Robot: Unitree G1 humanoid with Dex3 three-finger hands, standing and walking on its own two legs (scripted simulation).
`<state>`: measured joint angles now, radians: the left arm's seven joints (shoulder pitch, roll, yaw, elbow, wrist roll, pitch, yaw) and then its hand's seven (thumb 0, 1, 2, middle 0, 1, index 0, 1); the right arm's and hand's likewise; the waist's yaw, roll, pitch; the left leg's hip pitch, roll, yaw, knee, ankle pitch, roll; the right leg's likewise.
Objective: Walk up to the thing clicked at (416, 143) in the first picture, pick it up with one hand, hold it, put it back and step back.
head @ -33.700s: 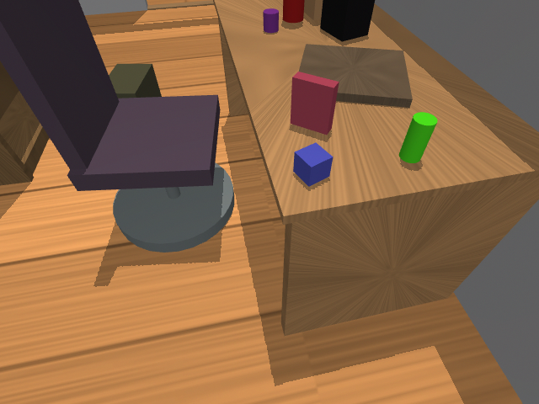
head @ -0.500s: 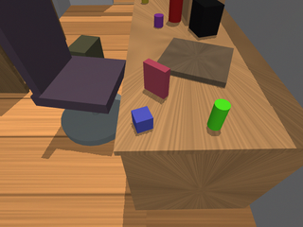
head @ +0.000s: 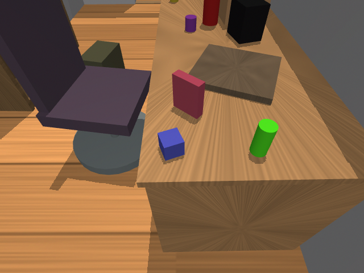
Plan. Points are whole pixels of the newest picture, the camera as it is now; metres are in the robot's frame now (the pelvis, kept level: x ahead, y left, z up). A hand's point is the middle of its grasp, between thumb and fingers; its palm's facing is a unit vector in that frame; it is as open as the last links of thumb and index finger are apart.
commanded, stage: stand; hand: right
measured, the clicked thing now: (262, 138) +0.46 -0.21 +0.00
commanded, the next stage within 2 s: step back in 0.42 s
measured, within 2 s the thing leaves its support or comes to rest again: neither
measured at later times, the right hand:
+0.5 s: hand out of the picture +0.07 -0.26 -0.16, palm faces -0.02 +0.94 -0.35, open 7.4 cm
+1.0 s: hand out of the picture -0.03 -0.23 -0.15, palm faces +0.02 +0.90 -0.44, open 7.4 cm
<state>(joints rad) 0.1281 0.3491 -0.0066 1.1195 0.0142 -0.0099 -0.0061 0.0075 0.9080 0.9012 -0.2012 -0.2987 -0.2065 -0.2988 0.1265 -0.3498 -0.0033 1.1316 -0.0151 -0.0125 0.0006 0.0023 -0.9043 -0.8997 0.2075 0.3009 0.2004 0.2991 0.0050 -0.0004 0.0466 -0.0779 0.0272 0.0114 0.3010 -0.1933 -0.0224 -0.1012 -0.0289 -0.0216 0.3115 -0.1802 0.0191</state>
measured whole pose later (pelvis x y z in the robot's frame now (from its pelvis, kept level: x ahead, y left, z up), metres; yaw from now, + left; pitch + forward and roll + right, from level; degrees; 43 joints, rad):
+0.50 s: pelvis -0.01 +0.00 +0.00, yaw +0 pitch -1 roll +0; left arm 0.11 0.36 0.02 1.07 0.00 0.00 0.00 0.01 0.91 0.90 -0.20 -0.30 -0.21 -0.30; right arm 0.09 -0.36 -0.02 1.10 0.00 0.01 0.01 0.00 -0.90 -0.90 0.21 0.30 0.20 0.30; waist 0.00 0.00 0.09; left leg -0.13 0.03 0.01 0.39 -0.23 -0.02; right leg -0.15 -0.03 -0.02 0.38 -0.20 0.02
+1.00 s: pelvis -0.09 +0.04 -0.02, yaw -3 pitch -1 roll -2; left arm 0.10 0.40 0.06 0.88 0.02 0.07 0.01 0.01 0.91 0.90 -0.20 -0.30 -0.21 -0.30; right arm 0.15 -0.35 -0.05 0.89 -0.03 0.02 -0.02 0.00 -0.90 -0.90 0.21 0.30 0.20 0.30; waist -0.01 -0.05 0.21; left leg -0.30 0.02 0.03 0.58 -0.26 0.04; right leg -0.40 0.10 0.14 1.08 -0.52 0.02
